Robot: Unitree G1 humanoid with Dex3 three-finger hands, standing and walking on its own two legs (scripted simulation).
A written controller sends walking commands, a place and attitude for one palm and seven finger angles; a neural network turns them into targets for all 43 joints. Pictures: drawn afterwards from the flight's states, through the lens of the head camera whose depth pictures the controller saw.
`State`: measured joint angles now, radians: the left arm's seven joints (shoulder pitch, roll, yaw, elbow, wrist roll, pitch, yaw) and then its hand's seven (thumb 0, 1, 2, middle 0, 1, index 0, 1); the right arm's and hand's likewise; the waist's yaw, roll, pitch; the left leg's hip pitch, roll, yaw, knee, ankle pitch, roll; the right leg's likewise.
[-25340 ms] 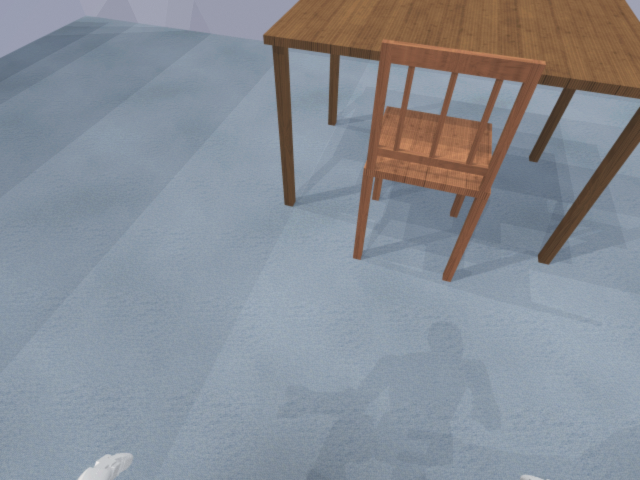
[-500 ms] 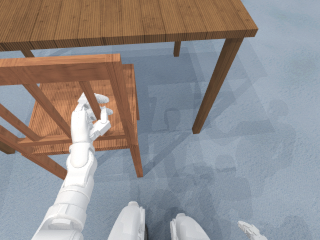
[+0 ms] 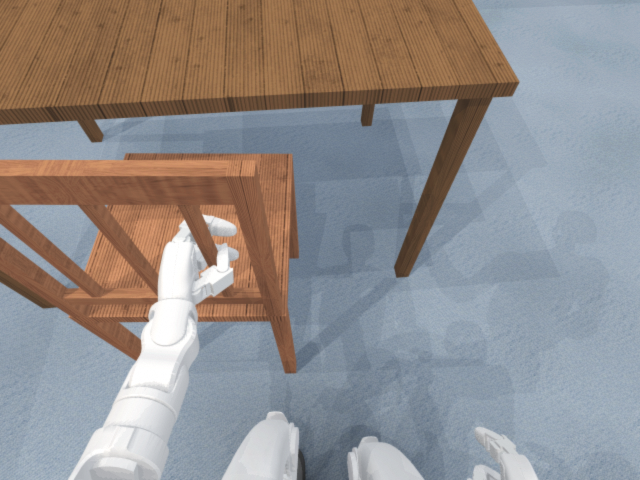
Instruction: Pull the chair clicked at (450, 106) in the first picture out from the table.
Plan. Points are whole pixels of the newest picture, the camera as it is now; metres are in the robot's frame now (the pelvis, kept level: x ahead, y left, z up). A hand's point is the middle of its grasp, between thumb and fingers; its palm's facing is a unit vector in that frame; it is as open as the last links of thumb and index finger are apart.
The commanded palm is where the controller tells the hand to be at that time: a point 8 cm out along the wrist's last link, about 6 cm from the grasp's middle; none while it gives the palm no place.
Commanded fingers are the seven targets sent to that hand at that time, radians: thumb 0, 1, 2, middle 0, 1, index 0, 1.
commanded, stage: step backward, pulling the chair out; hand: left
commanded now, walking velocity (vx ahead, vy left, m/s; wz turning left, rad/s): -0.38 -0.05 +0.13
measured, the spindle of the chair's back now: (132, 254) +0.40 +0.27 -0.01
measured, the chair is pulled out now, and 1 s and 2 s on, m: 0.04 0.16 0.21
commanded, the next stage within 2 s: none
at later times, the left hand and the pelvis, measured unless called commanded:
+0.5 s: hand (227, 309) +0.31 +0.12 +0.01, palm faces -0.03 -0.99 -0.12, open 4.9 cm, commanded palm +0.30 +0.17 +0.01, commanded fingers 0.00 0.90 0.90 -0.50 -1.45 -0.50 -1.45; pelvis -0.02 +0.01 +0.07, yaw -1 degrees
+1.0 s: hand (246, 344) +0.27 +0.09 +0.01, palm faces -0.06 -0.98 -0.17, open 5.0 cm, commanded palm +0.27 +0.15 +0.02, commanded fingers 0.00 0.90 0.90 -0.50 -1.45 -0.50 -1.45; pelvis -0.05 -0.01 +0.07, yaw +2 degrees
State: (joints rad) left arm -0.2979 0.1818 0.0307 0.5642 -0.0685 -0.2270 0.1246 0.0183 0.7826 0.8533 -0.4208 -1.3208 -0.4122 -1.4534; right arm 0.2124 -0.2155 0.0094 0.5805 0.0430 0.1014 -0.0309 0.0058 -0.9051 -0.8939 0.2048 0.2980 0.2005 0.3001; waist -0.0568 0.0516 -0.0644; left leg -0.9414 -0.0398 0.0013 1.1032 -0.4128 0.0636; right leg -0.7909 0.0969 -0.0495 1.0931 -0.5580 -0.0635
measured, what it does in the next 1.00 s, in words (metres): rises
